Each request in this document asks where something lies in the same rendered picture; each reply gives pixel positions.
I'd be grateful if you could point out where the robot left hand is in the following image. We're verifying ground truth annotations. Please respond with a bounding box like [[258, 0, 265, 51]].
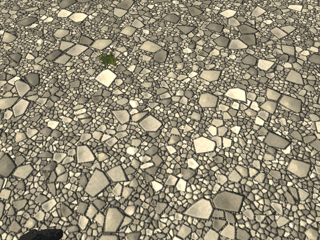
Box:
[[18, 229, 63, 240]]

